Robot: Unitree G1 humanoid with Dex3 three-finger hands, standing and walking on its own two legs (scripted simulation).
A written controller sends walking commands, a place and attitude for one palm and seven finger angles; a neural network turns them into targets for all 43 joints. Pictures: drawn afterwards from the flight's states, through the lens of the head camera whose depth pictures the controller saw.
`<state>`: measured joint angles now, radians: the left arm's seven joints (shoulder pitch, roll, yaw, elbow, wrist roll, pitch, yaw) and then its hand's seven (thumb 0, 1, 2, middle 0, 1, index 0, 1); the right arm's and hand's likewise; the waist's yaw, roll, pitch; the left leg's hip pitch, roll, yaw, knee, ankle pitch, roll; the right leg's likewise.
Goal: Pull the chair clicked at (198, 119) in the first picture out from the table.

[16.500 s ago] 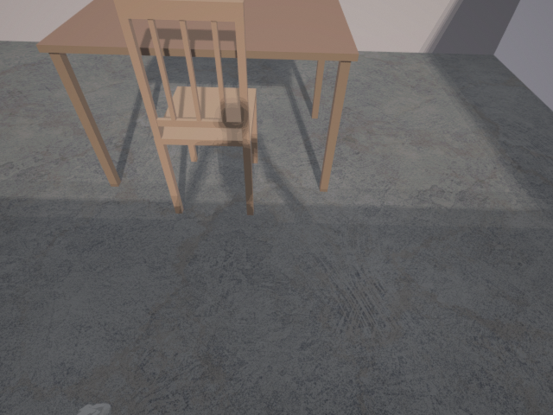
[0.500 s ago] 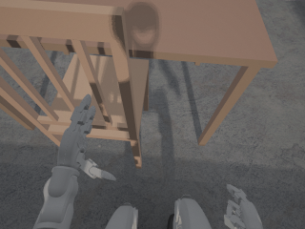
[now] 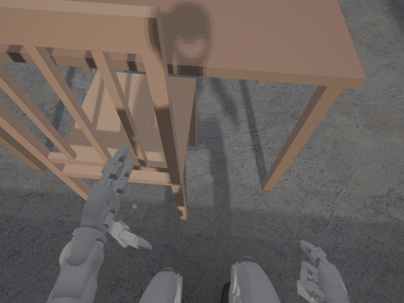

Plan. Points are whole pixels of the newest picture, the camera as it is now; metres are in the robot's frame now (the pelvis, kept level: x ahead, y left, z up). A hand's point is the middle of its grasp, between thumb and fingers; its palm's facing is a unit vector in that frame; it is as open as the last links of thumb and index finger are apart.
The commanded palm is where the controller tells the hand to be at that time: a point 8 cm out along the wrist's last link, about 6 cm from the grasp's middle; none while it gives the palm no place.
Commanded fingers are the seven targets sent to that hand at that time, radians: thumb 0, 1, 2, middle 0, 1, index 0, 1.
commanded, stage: aim the fingers beside a spindle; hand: left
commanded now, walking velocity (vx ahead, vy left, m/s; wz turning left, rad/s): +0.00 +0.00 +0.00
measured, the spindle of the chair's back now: (81, 118) +0.46 +0.27 +0.05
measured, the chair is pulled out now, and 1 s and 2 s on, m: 0.00 0.00 0.00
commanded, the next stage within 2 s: push the fingers through the gap in 0.66 s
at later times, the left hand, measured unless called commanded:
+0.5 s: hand (122, 190) +0.31 +0.15 +0.05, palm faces -0.07 -1.00 -0.07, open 16.9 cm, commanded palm +0.29 +0.21 +0.03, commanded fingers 0.00 -0.50 0.30 -0.06 -0.08 -0.06 -0.08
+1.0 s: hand (134, 190) +0.32 +0.14 +0.01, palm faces -0.15 -0.99 -0.03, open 16.9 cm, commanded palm +0.31 +0.20 +0.04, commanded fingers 0.00 -0.50 0.30 -0.06 -0.08 -0.06 -0.08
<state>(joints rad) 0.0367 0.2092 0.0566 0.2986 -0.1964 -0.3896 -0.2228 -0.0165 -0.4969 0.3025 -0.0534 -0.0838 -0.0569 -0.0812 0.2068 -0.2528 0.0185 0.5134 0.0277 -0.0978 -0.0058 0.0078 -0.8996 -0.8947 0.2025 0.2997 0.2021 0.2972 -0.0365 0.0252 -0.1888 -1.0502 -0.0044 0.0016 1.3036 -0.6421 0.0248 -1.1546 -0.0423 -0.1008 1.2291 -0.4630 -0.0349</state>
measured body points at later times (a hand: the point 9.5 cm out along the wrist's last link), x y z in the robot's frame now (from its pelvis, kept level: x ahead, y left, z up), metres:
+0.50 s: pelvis +0.00 +0.00 +0.00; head +0.10 +0.01 +0.44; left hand +0.31 +0.21 +0.06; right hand +0.17 -0.24 -0.09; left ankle -0.01 +0.10 -0.62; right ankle +0.06 -0.11 -0.62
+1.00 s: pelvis +0.00 +0.01 +0.00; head +0.11 +0.01 +0.44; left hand +0.33 +0.20 +0.02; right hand +0.17 -0.23 -0.10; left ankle -0.01 +0.10 -0.62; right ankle +0.06 -0.11 -0.62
